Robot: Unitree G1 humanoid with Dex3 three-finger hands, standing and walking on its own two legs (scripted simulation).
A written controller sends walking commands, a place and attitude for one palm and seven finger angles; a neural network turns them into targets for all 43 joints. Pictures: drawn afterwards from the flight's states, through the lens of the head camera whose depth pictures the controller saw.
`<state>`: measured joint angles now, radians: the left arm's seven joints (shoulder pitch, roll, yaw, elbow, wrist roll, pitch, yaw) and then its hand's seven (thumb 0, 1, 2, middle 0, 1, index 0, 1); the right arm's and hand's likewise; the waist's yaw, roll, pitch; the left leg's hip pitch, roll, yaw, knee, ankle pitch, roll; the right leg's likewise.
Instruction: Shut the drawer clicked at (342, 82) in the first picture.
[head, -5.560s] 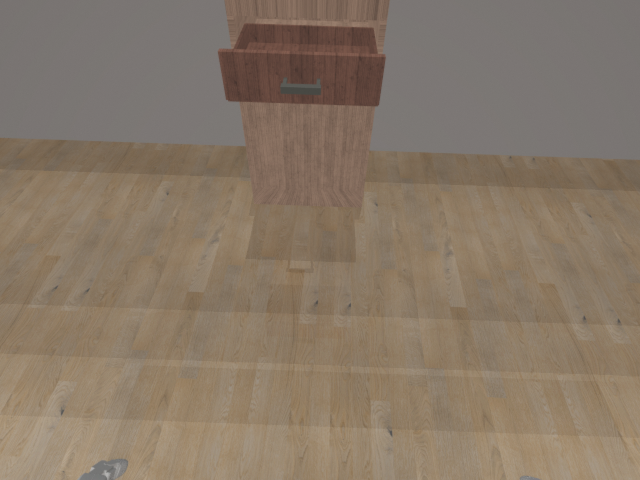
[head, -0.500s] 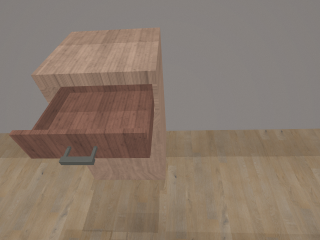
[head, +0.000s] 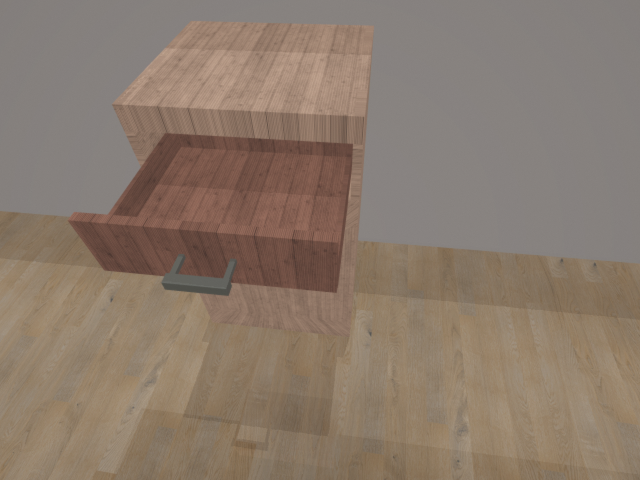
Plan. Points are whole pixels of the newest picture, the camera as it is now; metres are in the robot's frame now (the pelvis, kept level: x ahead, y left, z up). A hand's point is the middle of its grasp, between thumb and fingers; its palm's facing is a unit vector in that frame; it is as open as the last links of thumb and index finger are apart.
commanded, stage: come to a stop and stand still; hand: left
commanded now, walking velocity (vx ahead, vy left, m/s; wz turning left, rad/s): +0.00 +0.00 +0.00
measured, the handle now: (201, 273) +0.42 +0.26 -0.05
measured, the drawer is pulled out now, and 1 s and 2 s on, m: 0.26 0.26 0.26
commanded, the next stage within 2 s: look again from close up in 0.66 s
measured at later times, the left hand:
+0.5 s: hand out of the picture +0.02 +0.23 -0.18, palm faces +0.03 -0.98 -0.19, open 7.4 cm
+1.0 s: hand out of the picture +0.01 +0.20 -0.18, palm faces +0.02 -0.98 -0.21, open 7.4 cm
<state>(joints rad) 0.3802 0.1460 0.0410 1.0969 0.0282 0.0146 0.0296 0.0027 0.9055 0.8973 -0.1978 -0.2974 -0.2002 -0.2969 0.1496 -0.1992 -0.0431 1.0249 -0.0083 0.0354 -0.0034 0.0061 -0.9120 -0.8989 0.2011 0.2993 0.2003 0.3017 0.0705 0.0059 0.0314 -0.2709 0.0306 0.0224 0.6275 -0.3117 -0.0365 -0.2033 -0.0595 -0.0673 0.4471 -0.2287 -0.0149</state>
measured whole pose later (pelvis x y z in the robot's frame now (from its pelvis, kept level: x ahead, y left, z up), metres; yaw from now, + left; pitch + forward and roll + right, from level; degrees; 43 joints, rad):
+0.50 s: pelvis +0.01 +0.05 +0.00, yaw -1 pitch -1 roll +0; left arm 0.25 0.17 0.02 1.14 0.01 0.01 0.03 0.00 0.91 0.90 -0.19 -0.30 -0.20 -0.30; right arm 0.27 -0.16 0.00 1.13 -0.01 -0.01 -0.03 0.00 -0.92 -0.90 0.20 0.30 0.20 0.30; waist 0.01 -0.02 0.03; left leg -0.13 -0.01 0.06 0.39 -0.24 0.02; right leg -0.17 -0.08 -0.02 0.40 -0.21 0.06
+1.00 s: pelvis +0.01 +0.03 -0.01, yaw +0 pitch -2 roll +0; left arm 0.29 0.13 -0.01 1.11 0.01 -0.01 0.03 0.00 0.91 0.90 -0.20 -0.30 -0.20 -0.30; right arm 0.30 -0.17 0.01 1.06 -0.01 -0.02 -0.02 0.01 -0.92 -0.90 0.20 0.30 0.20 0.30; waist 0.00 0.04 0.03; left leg -0.18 0.01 0.04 0.52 -0.31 0.00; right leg -0.22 -0.06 -0.04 0.54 -0.29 0.03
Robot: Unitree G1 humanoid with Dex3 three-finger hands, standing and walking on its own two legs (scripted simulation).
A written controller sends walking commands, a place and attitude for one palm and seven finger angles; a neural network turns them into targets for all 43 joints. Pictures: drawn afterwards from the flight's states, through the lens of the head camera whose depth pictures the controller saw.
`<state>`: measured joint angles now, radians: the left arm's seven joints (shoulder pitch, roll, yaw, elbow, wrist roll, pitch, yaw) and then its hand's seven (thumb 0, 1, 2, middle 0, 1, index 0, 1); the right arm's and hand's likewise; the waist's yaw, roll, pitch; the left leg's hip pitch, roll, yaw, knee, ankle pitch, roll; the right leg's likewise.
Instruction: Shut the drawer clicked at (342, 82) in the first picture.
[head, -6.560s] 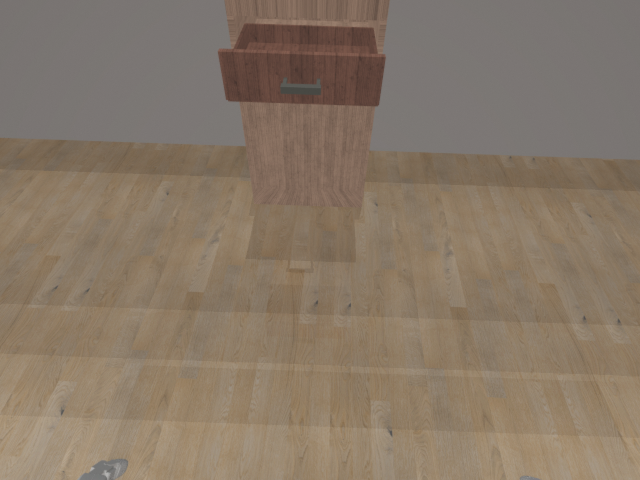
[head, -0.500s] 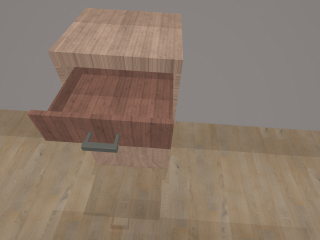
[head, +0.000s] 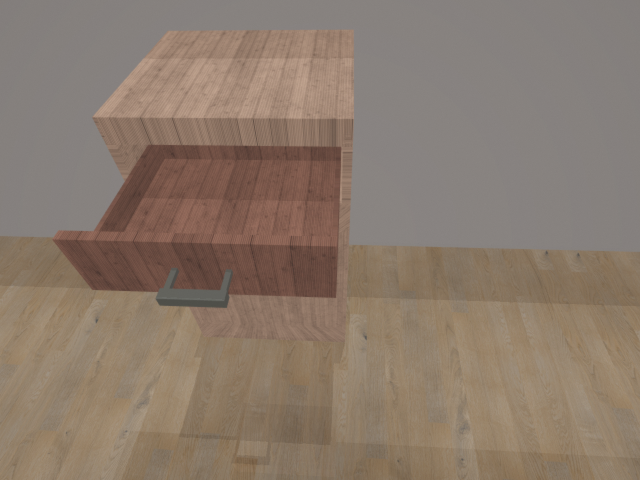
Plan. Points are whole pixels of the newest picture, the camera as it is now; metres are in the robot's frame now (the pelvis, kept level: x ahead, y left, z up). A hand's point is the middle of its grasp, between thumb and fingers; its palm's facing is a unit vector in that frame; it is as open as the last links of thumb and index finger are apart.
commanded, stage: look again from close up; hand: left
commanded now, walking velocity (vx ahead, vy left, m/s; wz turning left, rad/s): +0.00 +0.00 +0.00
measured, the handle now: (196, 286) +0.41 +0.23 -0.04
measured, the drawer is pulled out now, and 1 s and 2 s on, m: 0.26 0.26 0.26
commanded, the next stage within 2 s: shuffle to correct the standing spot in 0.28 s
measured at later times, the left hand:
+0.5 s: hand out of the picture +0.01 +0.15 -0.17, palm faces +0.03 -0.98 -0.20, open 7.4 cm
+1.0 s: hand out of the picture +0.07 +0.20 -0.19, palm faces +0.07 -0.98 -0.21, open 7.4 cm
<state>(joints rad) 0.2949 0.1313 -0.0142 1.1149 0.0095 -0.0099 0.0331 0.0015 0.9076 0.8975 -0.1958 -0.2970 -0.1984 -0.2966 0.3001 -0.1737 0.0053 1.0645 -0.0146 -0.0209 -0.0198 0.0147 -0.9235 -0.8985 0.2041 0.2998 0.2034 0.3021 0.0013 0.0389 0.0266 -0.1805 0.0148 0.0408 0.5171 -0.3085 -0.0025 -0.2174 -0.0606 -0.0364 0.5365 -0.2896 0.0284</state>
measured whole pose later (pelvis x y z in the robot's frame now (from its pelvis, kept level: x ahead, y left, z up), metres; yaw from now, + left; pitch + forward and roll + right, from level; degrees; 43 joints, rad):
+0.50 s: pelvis +0.00 -0.03 +0.00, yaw +0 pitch -1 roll +1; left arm 0.27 0.15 0.00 1.10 0.01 -0.01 0.02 0.00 0.91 0.90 -0.20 -0.30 -0.20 -0.30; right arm 0.28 -0.17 0.01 1.11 -0.02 -0.01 -0.01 0.01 -0.91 -0.90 0.20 0.30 0.20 0.30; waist 0.01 0.01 0.05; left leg -0.16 0.05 0.03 0.47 -0.28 -0.04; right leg -0.21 -0.02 -0.05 0.51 -0.29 -0.01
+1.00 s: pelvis +0.07 +0.02 -0.01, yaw +0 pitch -1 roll +0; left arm 0.28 0.16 0.03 1.07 0.00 0.01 0.05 0.00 0.91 0.90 -0.19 -0.30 -0.20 -0.30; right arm 0.28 -0.14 0.00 1.07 -0.02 -0.03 -0.03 0.01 -0.92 -0.90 0.20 0.30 0.20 0.30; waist 0.02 -0.03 0.09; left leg -0.22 0.01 0.09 0.60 -0.34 0.03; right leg -0.24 -0.08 -0.04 0.78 -0.49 0.01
